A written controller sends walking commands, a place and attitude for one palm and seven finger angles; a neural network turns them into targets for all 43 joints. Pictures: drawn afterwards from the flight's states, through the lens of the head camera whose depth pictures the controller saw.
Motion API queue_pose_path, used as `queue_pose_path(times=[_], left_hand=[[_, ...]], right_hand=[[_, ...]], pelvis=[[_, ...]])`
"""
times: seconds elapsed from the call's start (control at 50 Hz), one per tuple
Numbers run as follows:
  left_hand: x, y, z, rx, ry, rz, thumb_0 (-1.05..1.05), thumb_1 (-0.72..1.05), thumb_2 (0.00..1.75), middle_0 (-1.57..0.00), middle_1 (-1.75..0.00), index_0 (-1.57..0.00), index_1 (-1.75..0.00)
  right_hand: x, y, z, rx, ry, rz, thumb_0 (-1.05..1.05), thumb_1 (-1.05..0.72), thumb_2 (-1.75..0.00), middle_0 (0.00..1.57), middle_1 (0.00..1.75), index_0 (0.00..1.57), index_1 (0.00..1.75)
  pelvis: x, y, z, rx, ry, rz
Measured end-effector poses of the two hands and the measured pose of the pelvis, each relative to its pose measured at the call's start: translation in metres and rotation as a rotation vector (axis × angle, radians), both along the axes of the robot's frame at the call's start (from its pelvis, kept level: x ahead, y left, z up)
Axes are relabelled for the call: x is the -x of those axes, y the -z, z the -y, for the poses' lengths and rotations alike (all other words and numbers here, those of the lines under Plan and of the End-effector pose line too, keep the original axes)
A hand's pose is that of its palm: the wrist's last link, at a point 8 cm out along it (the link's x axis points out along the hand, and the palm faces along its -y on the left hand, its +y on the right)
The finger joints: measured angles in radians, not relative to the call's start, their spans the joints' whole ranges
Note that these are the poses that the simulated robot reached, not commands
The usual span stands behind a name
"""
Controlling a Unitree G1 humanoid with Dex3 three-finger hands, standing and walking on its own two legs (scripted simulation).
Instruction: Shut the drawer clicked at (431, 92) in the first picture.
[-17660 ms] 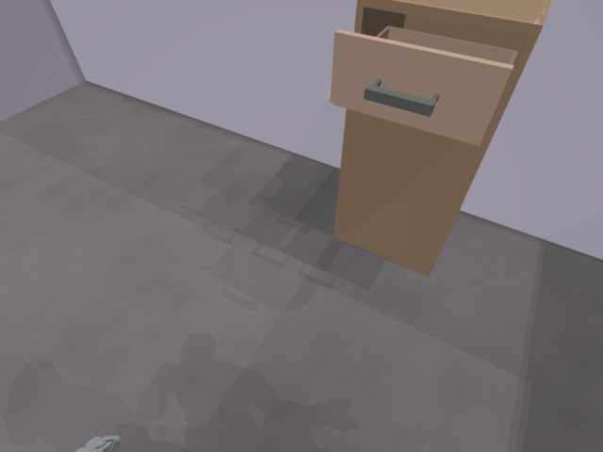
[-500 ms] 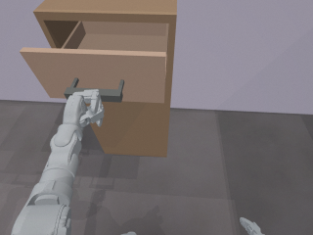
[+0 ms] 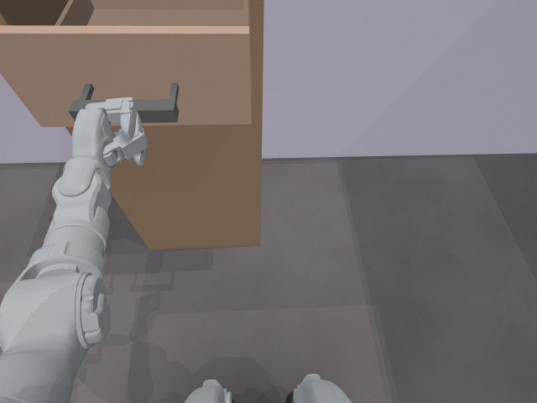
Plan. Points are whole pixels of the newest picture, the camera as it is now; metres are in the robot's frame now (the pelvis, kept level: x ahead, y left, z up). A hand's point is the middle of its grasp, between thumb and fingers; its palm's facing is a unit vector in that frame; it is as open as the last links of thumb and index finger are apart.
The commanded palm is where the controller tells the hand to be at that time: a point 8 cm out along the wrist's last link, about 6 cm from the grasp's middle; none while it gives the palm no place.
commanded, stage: push the drawer shut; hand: left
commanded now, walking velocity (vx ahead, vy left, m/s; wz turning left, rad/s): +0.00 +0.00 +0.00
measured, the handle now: (128, 100) +0.56 +0.20 +0.10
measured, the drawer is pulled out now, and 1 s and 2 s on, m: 0.09 0.00 0.00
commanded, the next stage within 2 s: pull the fist back off the drawer in 1.00 s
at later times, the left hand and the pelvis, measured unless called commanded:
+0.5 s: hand (146, 108) +0.54 +0.16 +0.11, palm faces -0.02 -1.00 -0.02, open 2.8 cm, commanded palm +0.53 +0.21 +0.11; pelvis +0.01 +0.01 -0.01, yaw +0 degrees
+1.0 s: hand (145, 95) +0.57 +0.17 +0.10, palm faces -0.01 -1.00 -0.03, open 2.7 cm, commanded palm +0.60 +0.20 +0.11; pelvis +0.01 +0.01 -0.01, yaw +0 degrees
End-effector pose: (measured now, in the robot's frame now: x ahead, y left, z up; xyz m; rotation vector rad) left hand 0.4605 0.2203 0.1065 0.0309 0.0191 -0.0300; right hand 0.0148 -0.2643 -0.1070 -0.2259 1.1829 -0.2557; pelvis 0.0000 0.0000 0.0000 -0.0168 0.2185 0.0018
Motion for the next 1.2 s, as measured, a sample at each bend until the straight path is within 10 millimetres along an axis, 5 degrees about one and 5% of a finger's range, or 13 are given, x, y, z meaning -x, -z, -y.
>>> queue_pose_path(times=[0.5, 0.78, 1.2], left_hand=[[-0.06, -0.002, 0.001, 0.007, -0.013, -0.022, -0.04, 0.78, 0.95, -1.4, -1.6, -1.4, -1.6], [-0.089, -0.003, 0.001, 0.009, -0.021, -0.033, -0.04, 0.76, 0.95, -1.4, -1.6, -1.4, -1.6], [-0.092, -0.003, -0.002, 0.001, -0.023, -0.051, -0.05, 0.69, 1.0, -1.4, -1.6, -1.4, -1.6]], right_hand=[[0.014, 0.001, -0.012, -0.001, 0.022, -0.106, 0.0, -0.9, -0.9, 0.2, 0.3, 0.2, 0.3], [0.04, -0.003, -0.014, 0.008, 0.051, -0.219, 0.0, -0.9, -0.9, 0.2, 0.3, 0.2, 0.3], [0.063, -0.005, -0.015, 0.025, 0.039, -0.256, 0.0, -0.9, -0.9, 0.2, 0.3, 0.2, 0.3]], pelvis=[[-0.012, 0.007, -0.007, 0.017, 0.004, -0.09], [-0.017, 0.01, -0.008, 0.028, -0.001, -0.135], [-0.006, 0.014, -0.009, 0.042, -0.014, -0.157]])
